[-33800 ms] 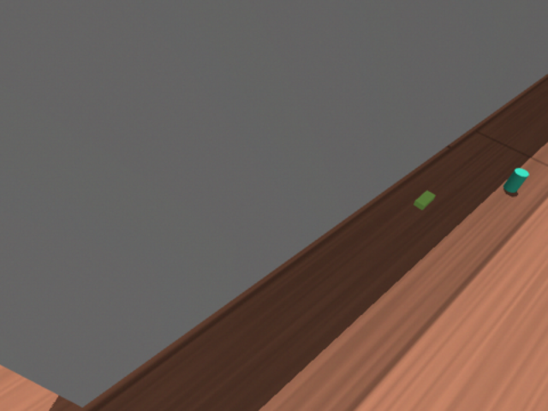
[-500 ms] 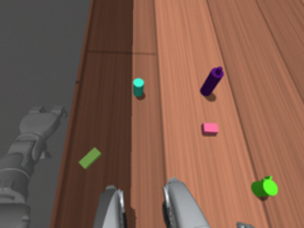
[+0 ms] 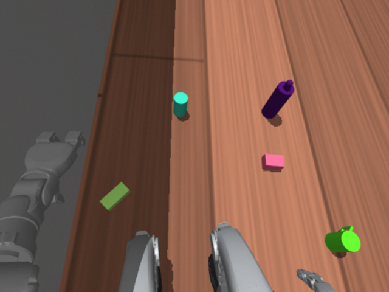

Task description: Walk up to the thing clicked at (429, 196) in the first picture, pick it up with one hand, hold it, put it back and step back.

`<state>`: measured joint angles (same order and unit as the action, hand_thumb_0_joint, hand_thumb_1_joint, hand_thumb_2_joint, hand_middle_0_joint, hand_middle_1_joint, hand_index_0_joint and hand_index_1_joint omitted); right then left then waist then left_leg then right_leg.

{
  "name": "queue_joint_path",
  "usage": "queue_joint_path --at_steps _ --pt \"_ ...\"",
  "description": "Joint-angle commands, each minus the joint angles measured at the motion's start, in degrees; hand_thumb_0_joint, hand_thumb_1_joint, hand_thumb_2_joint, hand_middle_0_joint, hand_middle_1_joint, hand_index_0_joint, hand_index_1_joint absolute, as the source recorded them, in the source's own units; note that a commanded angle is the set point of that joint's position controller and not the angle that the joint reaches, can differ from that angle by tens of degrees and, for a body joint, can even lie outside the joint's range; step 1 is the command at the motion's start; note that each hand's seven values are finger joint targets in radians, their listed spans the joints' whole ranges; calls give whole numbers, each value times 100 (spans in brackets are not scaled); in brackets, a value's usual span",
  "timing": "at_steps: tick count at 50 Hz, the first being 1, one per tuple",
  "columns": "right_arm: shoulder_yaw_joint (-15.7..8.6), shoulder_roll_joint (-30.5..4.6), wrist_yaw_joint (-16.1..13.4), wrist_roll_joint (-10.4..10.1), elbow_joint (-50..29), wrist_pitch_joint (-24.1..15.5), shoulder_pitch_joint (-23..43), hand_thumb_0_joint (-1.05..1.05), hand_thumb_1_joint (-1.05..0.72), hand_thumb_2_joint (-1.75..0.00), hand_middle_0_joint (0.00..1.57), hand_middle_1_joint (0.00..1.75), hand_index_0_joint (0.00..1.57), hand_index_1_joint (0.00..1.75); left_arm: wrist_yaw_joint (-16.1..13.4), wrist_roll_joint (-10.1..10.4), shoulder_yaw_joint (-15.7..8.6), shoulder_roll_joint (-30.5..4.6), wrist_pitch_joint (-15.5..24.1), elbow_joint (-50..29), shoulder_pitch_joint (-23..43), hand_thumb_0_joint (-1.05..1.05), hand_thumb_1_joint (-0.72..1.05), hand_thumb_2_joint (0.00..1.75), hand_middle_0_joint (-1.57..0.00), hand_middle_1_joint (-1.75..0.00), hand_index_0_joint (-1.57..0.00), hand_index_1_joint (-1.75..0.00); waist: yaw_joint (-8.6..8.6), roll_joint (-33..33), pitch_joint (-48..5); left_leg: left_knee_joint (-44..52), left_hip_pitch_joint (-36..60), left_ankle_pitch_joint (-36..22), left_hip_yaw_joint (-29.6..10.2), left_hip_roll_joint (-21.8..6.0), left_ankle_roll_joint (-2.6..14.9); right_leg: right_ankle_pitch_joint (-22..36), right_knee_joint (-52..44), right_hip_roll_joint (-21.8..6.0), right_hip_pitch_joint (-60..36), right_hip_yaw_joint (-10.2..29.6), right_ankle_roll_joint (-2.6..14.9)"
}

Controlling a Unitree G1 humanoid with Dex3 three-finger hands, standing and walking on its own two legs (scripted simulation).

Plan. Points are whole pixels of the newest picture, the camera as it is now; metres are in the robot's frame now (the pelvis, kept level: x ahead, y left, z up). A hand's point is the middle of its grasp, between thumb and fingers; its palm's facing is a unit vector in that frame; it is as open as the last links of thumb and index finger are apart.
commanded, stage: go down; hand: left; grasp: from above
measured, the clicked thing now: (115, 196) +0.45 +0.25 -0.58
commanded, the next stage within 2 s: approach in 1.28 s
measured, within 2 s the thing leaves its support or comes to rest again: neither
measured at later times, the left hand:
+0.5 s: hand (62, 179) +0.39 +0.28 -0.13, palm faces -0.44 +0.04 -0.90, open 14.2 cm
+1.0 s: hand (62, 181) +0.39 +0.27 -0.13, palm faces -0.44 +0.03 -0.90, open 13.9 cm
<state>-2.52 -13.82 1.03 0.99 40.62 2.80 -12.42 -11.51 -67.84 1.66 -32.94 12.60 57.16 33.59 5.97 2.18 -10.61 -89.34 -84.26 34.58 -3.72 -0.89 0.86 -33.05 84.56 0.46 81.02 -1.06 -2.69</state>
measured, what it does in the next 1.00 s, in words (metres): stands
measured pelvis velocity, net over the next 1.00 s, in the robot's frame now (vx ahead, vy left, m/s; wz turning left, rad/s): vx -0.01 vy -0.01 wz -0.01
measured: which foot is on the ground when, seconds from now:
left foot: down 0.00-1.00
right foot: down 0.00-1.00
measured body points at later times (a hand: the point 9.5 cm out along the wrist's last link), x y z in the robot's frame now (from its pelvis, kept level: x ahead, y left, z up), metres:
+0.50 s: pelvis -0.01 +0.00 -0.02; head +0.15 +0.03 +0.40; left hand +0.41 +0.27 -0.08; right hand +0.06 -0.28 -0.14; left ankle +0.05 +0.11 -0.56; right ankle +0.06 -0.15 -0.56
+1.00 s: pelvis -0.01 -0.01 -0.02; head +0.15 +0.03 +0.40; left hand +0.40 +0.27 -0.07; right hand +0.06 -0.28 -0.14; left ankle +0.05 +0.11 -0.56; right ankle +0.06 -0.15 -0.56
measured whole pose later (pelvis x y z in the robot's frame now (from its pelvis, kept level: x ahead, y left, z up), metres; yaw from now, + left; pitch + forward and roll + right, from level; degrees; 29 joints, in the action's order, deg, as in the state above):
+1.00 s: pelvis -0.01 -0.01 -0.02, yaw +0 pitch +30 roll -6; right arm -2.2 -13.9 1.6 1.0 40.8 2.3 -13.1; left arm -11.3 -68.2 0.0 -34.7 13.8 57.7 33.4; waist 6.7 2.2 -11.0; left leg -93.7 -89.0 34.9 -4.5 -1.0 0.3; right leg -33.5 89.0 0.8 85.7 -1.6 -2.4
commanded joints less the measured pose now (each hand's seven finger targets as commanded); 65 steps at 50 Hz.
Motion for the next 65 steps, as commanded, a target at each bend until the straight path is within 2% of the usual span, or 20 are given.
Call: queue_joint_path --at_steps 1,2,9,18,20,24,27,30,32,33,36,38,42,44,50,51,56,58,61,65 --pt "-375 -1079 -79 4 -335 -67 -816 0 -91 -91 20 30 20 30 -268 81 -439 -1454 0 -1136 1831 0 -56 105 -7 -96 -6 -98 51 824 -2969 1200 2601 -1555 -67 42 -53 1133 -850 163 -1027 -215 479" --pt "-375 -1104 -70 14 -320 -63 -795 0 -91 -91 20 30 20 30 -259 77 -469 -1425 -21 -784 1546 0 -56 105 -7 -97 -5 -99 52 677 -2799 1180 2539 -1529 -108 35 -49 1100 -819 154 -936 -218 470" --pt "-359 -1085 -34 43 -340 -62 -839 0 -91 -91 20 30 20 30 -217 91 -510 -1526 33 -1012 1675 0 -56 104 -8 -95 -6 -97 68 775 -2986 913 2414 -1839 -23 49 -11 1329 -691 166 -911 -197 460" --pt "-371 -1124 -20 24 -377 -66 -842 0 -92 -91 20 30 20 30 -226 43 -593 -1655 71 -998 1825 0 -56 104 -8 -96 -6 -98 100 710 -2938 872 2059 -1176 -9 78 8 926 -659 166 -816 -197 455" --pt "-349 -1107 -15 40 -385 -77 -818 0 -92 -91 20 30 20 30 -214 50 -499 -1552 62 -925 1798 0 -55 103 -9 -95 -7 -97 118 750 -2798 864 2005 -1091 -19 68 9 862 -633 162 -664 -208 450" --pt "-366 -1158 -16 26 -390 -91 -802 0 -92 -91 20 30 20 30 -211 15 -589 -1748 105 -1035 1935 0 -54 102 -10 -94 -8 -96 63 913 -2960 931 2186 -999 -131 42 -37 748 -521 166 -513 -247 466" --pt "-355 -1157 -19 33 -333 -107 -799 0 -92 -91 20 30 20 30 -209 31 -503 -1581 120 -864 1919 0 -55 103 -10 -92 -8 -95 122 906 -2790 989 2168 -900 -242 24 -66 694 -452 156 -354 -273 458" --pt "-357 -1185 -20 33 -329 -117 -838 0 -92 -91 20 30 20 30 -245 -1 -637 -1803 114 -938 2023 0 -53 102 -12 -90 -10 -93 105 1013 -2978 936 2269 -1050 -233 28 -61 783 -432 150 -361 -261 458" --pt "-370 -1160 -12 26 -333 -114 -828 0 -92 -91 20 30 20 30 -238 9 -554 -1674 110 -997 1987 0 -53 102 -14 -88 -11 -91 96 1036 -3053 947 2288 -1026 -186 40 -58 785 -474 159 -437 -252 462" --pt "-354 -1142 -7 32 -315 -125 -838 0 -92 -91 20 30 20 30 -225 52 -498 -1525 88 -737 1768 0 -52 101 -14 -89 -11 -92 145 894 -2809 955 2136 -911 -200 44 -51 717 -506 152 -398 -262 447" --pt "-361 -1145 -31 7 -332 -123 -844 0 -92 -91 20 30 20 30 -234 47 -650 -1830 82 -900 1801 0 -51 99 -14 -89 -12 -91 91 794 -2946 879 2020 -842 -63 73 -3 723 -626 172 -643 -220 443" --pt "-346 -1123 -15 13 -333 -123 -824 0 -92 -91 20 30 20 30 -204 77 -497 -1562 56 -841 1679 0 -49 98 -16 -86 -13 -89 116 819 -2820 939 2089 -921 -138 56 -24 754 -573 159 -535 -239 447" --pt "-351 -1111 -32 -13 -335 -118 -813 0 -92 -91 20 30 20 30 -214 81 -642 -1815 77 -1089 1787 0 -48 97 -17 -85 -15 -88 47 908 -2976 911 2117 -1002 -52 61 -16 835 -614 175 -710 -216 454" --pt "-338 -1085 -32 -6 -334 -123 -795 0 -92 -91 20 30 20 30 -222 109 -567 -1601 56 -898 1576 0 -48 97 -18 -85 -15 -87 114 699 -2718 953 2004 -806 -81 51 -7 709 -676 171 -683 -221 439" --pt "-361 -1122 -18 4 -305 -145 -824 0 -92 -91 20 30 20 30 -252 35 -520 -1626 128 -1101 1882 0 -46 96 -19 -82 -16 -85 102 965 -2889 909 2192 -1146 -118 40 -43 877 -528 164 -494 -226 467" --pt "-348 -1121 -8 15 -299 -141 -808 0 -92 -91 20 30 20 30 -245 22 -532 -1561 104 -727 1536 0 -48 97 -18 -84 -15 -87 80 843 -2781 869 2117 -1143 -86 49 -21 869 -564 175 -514 -231 460" --pt "-390 -1135 -4 0 -371 -125 -816 0 -92 -91 20 30 20 30 -283 49 -658 -1754 90 -1182 1775 0 -44 94 -21 -80 -18 -84 33 910 -3085 975 2290 -1042 -55 54 -25 855 -671 177 -780 -194 449" --pt "-371 -1099 -9 2 -337 -115 -792 0 -92 -91 20 30 20 30 -288 99 -669 -1607 24 -849 1408 0 -45 94 -21 -81 -17 -84 60 639 -2825 961 2147 -1063 -70 48 -9 878 -715 172 -787 -215 427" --pt "-386 -1097 -27 -17 -345 -109 -829 0 -92 -91 20 30 20 30 -276 78 -703 -1721 -1 -1073 1507 0 -42 92 -23 -78 -20 -81 41 732 -3006 917 2207 -1276 13 66 23 1050 -771 190 -947 -182 432" --pt "-382 -1079 -13 -8 -316 -108 -827 0 -92 -91 20 30 20 30 -182 124 -573 -1574 10 -1028 1498 0 -41 90 -24 -79 -21 -82 85 777 -2861 903 2287 -1490 -14 33 -1 1142 -730 181 -862 -195 438"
